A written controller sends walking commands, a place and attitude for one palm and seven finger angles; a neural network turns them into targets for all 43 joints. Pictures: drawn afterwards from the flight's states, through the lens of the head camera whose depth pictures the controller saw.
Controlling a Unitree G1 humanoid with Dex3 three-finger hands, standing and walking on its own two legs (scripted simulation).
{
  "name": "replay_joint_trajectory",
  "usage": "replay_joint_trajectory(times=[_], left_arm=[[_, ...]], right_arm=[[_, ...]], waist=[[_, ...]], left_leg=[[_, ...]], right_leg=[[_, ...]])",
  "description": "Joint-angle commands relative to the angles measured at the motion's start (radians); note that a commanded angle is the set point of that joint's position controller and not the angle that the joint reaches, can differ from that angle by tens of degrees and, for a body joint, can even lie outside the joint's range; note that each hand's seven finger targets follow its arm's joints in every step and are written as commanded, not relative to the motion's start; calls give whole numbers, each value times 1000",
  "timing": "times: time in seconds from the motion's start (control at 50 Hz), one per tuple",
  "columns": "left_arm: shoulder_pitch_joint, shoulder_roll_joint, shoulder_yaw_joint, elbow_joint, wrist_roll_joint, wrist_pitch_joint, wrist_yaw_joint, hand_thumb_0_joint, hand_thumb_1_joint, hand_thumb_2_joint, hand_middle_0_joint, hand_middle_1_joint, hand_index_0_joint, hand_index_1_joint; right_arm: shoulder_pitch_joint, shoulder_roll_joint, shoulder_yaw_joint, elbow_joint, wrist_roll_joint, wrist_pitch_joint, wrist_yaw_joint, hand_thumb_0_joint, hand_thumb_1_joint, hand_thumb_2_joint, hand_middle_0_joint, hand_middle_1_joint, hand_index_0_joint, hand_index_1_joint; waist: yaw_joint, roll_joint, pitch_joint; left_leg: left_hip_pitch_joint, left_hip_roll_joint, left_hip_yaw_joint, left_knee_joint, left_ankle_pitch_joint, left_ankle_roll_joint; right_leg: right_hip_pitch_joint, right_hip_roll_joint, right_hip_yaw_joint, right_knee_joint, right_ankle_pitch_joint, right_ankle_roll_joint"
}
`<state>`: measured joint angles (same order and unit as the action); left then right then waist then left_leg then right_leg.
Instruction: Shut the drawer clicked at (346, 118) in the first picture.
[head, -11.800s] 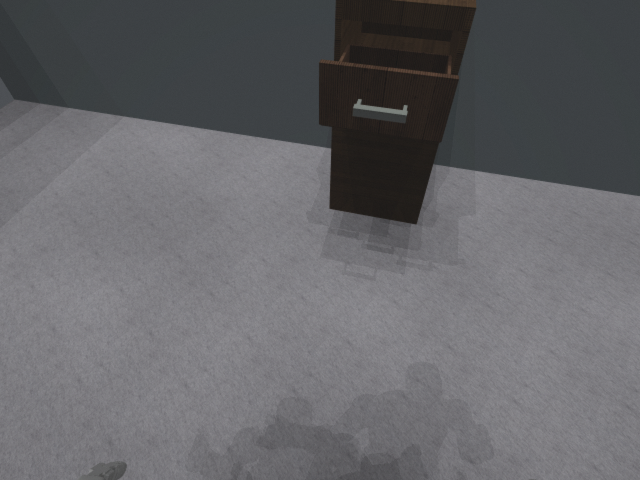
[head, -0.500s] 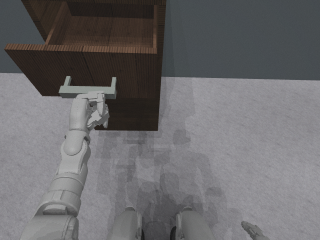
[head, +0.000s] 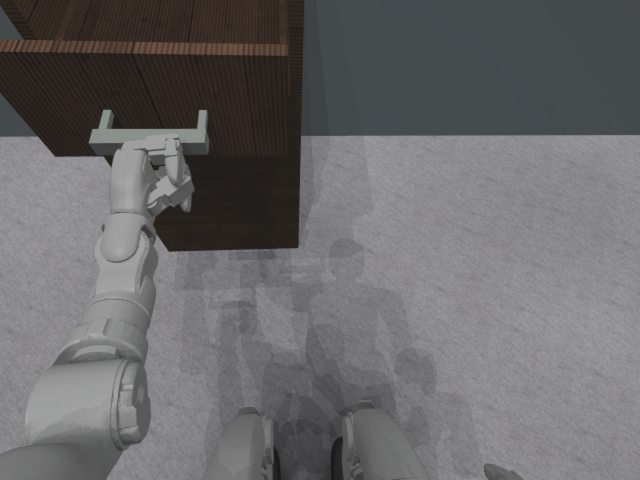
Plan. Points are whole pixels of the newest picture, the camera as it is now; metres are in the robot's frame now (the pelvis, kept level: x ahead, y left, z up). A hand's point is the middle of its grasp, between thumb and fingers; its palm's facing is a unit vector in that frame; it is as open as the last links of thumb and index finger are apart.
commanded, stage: push the drawer shut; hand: left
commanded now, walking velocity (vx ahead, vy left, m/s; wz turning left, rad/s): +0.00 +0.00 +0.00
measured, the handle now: (153, 129) +0.55 +0.20 +0.05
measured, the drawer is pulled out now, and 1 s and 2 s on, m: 0.13 0.03 0.00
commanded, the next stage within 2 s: pull the fist back off the drawer in 1.46 s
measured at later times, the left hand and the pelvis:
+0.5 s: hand (191, 146) +0.52 +0.15 +0.04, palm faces +0.00 -1.00 -0.04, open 3.2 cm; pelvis +0.00 +0.00 -0.01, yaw -1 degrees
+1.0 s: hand (190, 112) +0.58 +0.15 +0.05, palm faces -0.01 -1.00 -0.03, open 3.2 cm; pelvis +0.00 +0.01 -0.02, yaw -2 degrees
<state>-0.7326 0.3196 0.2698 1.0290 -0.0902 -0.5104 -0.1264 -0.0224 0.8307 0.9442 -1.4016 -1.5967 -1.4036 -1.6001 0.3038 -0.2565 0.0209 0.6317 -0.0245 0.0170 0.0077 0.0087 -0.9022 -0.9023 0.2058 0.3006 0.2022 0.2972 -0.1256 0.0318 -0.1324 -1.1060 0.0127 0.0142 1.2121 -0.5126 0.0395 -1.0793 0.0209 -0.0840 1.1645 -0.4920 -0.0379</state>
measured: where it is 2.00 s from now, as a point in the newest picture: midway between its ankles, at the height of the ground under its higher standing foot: outside the picture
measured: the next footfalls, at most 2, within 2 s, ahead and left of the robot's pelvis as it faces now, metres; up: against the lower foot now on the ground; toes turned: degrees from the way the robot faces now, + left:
none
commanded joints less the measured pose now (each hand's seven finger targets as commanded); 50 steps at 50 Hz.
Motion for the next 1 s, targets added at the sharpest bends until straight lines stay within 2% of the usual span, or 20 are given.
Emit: replay_joint_trajectory(times=[0.0, 0.06, 0.1, 0.12, 0.18, 0.24, 0.28, 0.32, 0.4, 0.44, 0.48, 0.58, 0.6, 0.7, 0.8, 0.84, 0.86, 0.88, 0.96, 0.98], left_arm=[[-506, 166, 16, -221, -15, -72, 12, 0, 900, 900, -1400, -1600, -1400, -1600], [-571, 194, 29, -165, -3, -67, 25, 0, 900, 900, -1400, -1600, -1400, -1600], [-603, 220, 41, -182, 10, -79, 30, 0, 900, 900, -1400, -1600, -1400, -1600], [-611, 201, 27, -179, 12, -81, 30, 0, 900, 900, -1400, -1600, -1400, -1600], [-653, 198, 19, -143, 17, -78, 32, 0, 900, 900, -1400, -1600, -1400, -1600], [-659, 262, 63, -104, 27, -70, 32, 0, 900, 900, -1400, -1600, -1400, -1600], [-701, 267, 58, -94, 26, -66, 27, 0, 900, 900, -1400, -1600, -1400, -1600], [-718, 306, 83, -92, 33, -64, 26, 0, 900, 900, -1400, -1600, -1400, -1600], [-768, 298, 68, -65, 34, -52, 23, 0, 900, 900, -1400, -1600, -1400, -1600], [-760, 367, 118, -48, 42, -43, 24, 0, 900, 900, -1400, -1600, -1400, -1600], [-804, 336, 90, -56, 42, -40, 19, 0, 900, 900, -1400, -1600, -1400, -1600], [-827, 390, 126, -33, 47, -23, 19, 0, 900, 900, -1400, -1600, -1400, -1600], [-836, 406, 130, -31, 54, -20, 20, 0, 900, 900, -1400, -1600, -1400, -1600], [-871, 420, 136, -19, 60, -10, 19, 0, 900, 900, -1400, -1600, -1400, -1600], [-929, 432, 130, 6, 74, 5, 21, 0, 900, 900, -1400, -1600, -1400, -1600], [-943, 471, 150, 44, 80, 21, 22, 0, 900, 900, -1400, -1600, -1400, -1600], [-964, 501, 161, 45, 86, 24, 24, 0, 900, 900, -1400, -1600, -1400, -1600], [-991, 478, 139, 43, 90, 25, 22, 0, 900, 900, -1400, -1600, -1400, -1600], [-1031, 523, 157, 46, 103, 43, 20, 0, 900, 900, -1400, -1600, -1400, -1600], [-1043, 495, 132, 55, 105, 46, 16, 0, 900, 900, -1400, -1600, -1400, -1600]], right_arm=[[141, -160, -57, -61, -1, -10, -2, 0, -900, -900, 200, 300, 200, 300], [149, -164, -55, -46, -3, -2, -1, 0, -900, -900, 200, 300, 200, 300], [155, -168, -54, -48, -8, 0, -2, 0, -900, -900, 200, 300, 200, 300], [157, -165, -55, -47, -9, 1, 0, 0, -900, -900, 200, 300, 200, 300], [171, -167, -53, -41, -14, 4, 3, 0, -900, -900, 200, 300, 200, 300], [182, -174, -50, -40, -14, 11, 1, 0, -900, -900, 200, 300, 200, 300], [186, -173, -45, -39, -16, 11, 1, 0, -900, -900, 200, 300, 200, 300], [193, -180, -45, -36, -18, 15, 1, 0, -900, -900, 200, 300, 200, 300], [206, -182, -40, -35, -22, 17, 4, 0, -900, -900, 200, 300, 200, 300], [218, -188, -39, -35, -22, 22, 2, 0, -900, -900, 200, 300, 200, 300], [226, -184, -38, -34, -26, 20, 6, 0, -900, -900, 200, 300, 200, 300], [245, -194, -34, -29, -29, 27, 7, 0, -900, -900, 200, 300, 200, 300], [247, -195, -32, -27, -29, 29, 7, 0, -900, -900, 200, 300, 200, 300], [265, -199, -31, -22, -33, 31, 12, 0, -900, -900, 200, 300, 200, 300], [282, -202, -26, -14, -38, 34, 14, 0, -900, -900, 200, 300, 200, 300], [292, -207, -20, -12, -39, 36, 12, 0, -900, -900, 200, 300, 200, 300], [293, -211, -18, -14, -40, 36, 10, 0, -900, -900, 200, 300, 200, 300], [296, -209, -18, -11, -41, 33, 11, 0, -900, -900, 200, 300, 200, 300], [314, -216, -14, -10, -48, 36, 12, 0, -900, -900, 200, 300, 200, 300], [322, -215, -15, -9, -48, 36, 14, 0, -900, -900, 200, 300, 200, 300]], waist=[[-47, 73, -524], [-71, 43, -446], [-68, 86, -494], [-71, 96, -507], [-90, 84, -481], [-90, 60, -497], [-102, 77, -481], [-99, 102, -514], [-122, 118, -507], [-111, 114, -522], [-127, 130, -532], [-135, 136, -533], [-130, 163, -536], [-144, 175, -551], [-169, 186, -541], [-179, 161, -512], [-180, 168, -514], [-194, 195, -523], [-197, 239, -563], [-208, 243, -572]], left_leg=[[389, -3, -83, -136, 324, -15], [318, -4, -80, -135, 245, -9], [348, -4, -86, -133, 263, -10], [364, -5, -85, -130, 268, -11], [348, -4, -91, -123, 265, -7], [304, -5, -84, -113, 249, -2], [291, -5, -85, -109, 242, 0], [311, -2, -91, -106, 257, -4], [311, 2, -101, -99, 257, -2], [285, 3, -94, -90, 268, -1], [301, 3, -100, -88, 278, 0], [295, 10, -105, -76, 296, 2], [302, 11, -107, -80, 301, -3], [312, 16, -115, -71, 322, -3], [309, 20, -124, -60, 318, -1], [258, 21, -121, -53, 294, 4], [241, 20, -121, -51, 281, 4], [267, 22, -131, -49, 293, 4], [298, 28, -143, -35, 339, -3], [326, 30, -154, -33, 357, -3]], right_leg=[[179, 17, 63, -140, 255, 10], [164, 18, 70, -157, 196, 15], [150, 18, 69, -146, 199, 11], [144, 18, 68, -147, 199, 12], [126, 23, 66, -145, 195, 11], [157, 24, 76, -150, 193, 14], [148, 26, 76, -149, 188, 13], [135, 26, 72, -142, 189, 11], [104, 30, 66, -139, 179, 12], [131, 30, 73, -137, 194, 12], [120, 31, 69, -134, 200, 11], [102, 36, 66, -130, 206, 12], [95, 34, 62, -127, 203, 11], [75, 38, 57, -124, 210, 11], [39, 42, 53, -121, 199, 12], [43, 43, 55, -123, 184, 13], [45, 42, 57, -121, 175, 14], [11, 43, 51, -112, 177, 12], [-15, 43, 41, -98, 194, 10], [-42, 45, 36, -92, 199, 8]])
